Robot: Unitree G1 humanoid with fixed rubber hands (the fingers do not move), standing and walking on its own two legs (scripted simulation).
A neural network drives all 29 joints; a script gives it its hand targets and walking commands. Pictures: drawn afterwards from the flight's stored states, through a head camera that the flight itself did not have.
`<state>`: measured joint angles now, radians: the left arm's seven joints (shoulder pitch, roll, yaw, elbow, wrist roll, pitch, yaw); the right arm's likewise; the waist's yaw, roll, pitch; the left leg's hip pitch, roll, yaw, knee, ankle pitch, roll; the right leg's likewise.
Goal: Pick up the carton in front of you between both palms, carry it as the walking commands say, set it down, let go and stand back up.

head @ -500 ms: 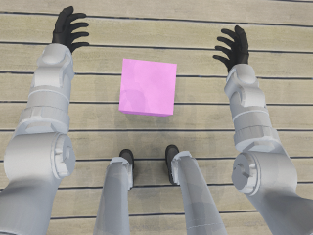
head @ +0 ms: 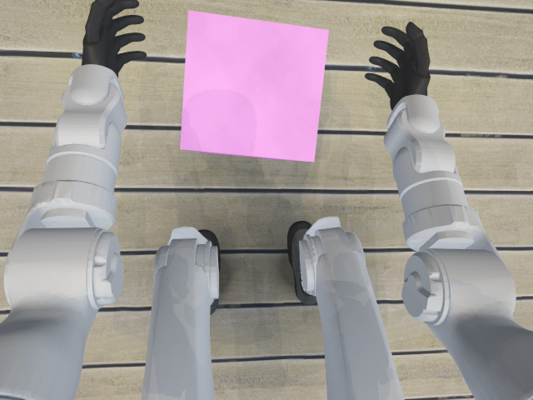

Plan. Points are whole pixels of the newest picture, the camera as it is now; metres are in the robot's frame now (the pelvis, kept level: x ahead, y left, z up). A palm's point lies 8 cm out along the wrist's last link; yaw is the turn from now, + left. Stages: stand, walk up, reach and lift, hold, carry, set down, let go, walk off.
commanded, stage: reach and lift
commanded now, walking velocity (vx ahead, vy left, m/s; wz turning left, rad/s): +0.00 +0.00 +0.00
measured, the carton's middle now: (250, 103) +0.50 +0.00 -0.36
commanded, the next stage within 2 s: none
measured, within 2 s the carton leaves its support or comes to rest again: leaves its support in 1.18 s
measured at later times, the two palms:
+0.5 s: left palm (146, 85) +0.52 +0.18 -0.30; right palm (361, 100) +0.49 -0.19 -0.30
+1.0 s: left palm (164, 82) +0.52 +0.15 -0.29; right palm (344, 95) +0.50 -0.15 -0.29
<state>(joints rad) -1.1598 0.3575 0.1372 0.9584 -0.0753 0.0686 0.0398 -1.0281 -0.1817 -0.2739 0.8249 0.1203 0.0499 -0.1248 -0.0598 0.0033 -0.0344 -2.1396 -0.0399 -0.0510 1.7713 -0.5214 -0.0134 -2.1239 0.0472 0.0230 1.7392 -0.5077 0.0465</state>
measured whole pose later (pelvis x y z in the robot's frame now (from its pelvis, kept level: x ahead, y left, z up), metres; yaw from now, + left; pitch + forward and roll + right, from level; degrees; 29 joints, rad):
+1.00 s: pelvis -0.03 +0.00 -0.11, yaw +0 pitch +38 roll -2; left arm -1.52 0.36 -0.07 1.24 -0.22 0.02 0.11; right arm -1.41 -0.21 -0.15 1.14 0.23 -0.01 -0.20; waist -0.04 -0.03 0.33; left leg -2.29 -0.03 -0.04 2.17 -0.55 -0.02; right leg -2.28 0.05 0.01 2.14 -0.53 0.05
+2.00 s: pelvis -0.01 -0.01 +0.04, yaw +3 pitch +40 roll +0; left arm -0.92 0.01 0.37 0.70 0.18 0.35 0.05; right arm -0.87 0.06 -0.47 0.62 -0.16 0.33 -0.09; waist -0.03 -0.01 -0.21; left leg -1.86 -0.11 -0.08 1.66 -0.51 -0.05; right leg -1.86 0.11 0.09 1.66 -0.50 0.06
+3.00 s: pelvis +0.08 -0.01 +0.28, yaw +3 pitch +2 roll +0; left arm -0.22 -0.14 0.24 0.40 0.21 0.51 0.04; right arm -0.24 0.15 -0.26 0.41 -0.21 0.50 -0.04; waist 0.00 0.00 -0.11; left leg -0.28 -0.05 -0.14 0.50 -0.25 -0.01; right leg -0.28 0.06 0.15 0.50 -0.25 0.01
